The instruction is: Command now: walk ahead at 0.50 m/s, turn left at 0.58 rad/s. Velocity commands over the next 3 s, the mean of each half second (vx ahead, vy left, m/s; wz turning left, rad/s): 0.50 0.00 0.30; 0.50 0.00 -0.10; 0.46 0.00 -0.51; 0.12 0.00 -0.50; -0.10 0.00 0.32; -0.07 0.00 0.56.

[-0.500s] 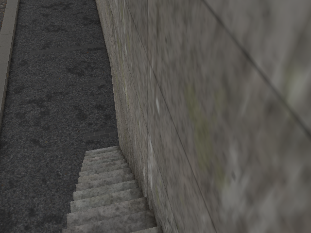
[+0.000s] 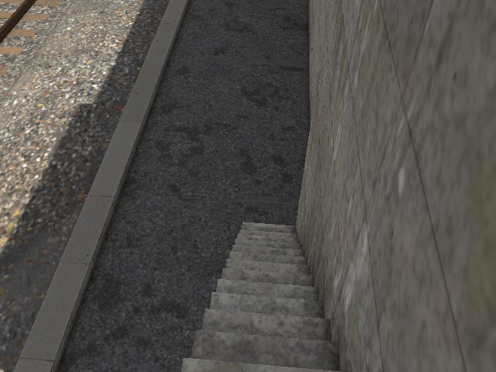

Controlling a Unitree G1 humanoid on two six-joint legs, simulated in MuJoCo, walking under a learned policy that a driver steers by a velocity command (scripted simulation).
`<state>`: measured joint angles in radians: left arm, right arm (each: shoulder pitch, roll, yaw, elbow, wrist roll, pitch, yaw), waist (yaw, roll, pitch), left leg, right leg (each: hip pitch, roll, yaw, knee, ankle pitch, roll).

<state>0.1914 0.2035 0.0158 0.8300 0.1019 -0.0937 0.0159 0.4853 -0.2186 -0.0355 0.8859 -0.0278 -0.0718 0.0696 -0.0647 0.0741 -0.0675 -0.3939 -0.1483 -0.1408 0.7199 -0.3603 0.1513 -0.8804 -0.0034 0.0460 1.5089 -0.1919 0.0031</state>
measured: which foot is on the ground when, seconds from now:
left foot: down 0.00-0.50, up 0.52-0.88, down 0.90-1.00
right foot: up 0.00-0.46, down 0.48-0.90, up 0.92-1.00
